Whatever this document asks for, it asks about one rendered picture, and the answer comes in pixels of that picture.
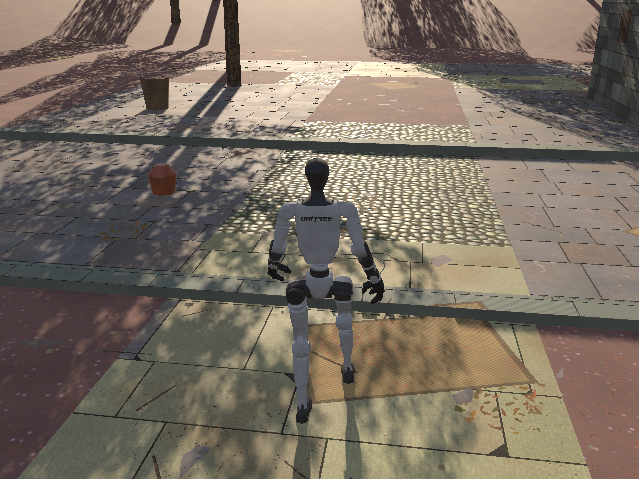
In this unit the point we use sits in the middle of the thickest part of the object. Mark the right robot forearm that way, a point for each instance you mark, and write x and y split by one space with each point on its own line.
369 266

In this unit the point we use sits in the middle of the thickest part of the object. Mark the right robot hand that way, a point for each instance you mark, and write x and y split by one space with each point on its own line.
377 288

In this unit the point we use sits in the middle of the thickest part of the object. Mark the right robot upper arm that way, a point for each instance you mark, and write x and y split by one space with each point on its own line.
349 211

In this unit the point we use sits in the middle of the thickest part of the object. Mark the left robot upper arm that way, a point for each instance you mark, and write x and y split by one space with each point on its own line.
286 212

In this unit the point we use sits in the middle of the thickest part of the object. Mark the robot right foot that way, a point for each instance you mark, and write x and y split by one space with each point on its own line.
348 376

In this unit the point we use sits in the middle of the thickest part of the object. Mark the left robot forearm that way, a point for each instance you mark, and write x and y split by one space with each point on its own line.
274 258

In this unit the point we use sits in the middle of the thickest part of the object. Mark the left robot hand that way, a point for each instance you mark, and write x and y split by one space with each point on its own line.
273 275

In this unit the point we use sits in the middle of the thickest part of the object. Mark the humanoid robot head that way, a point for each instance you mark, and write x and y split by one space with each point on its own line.
317 172

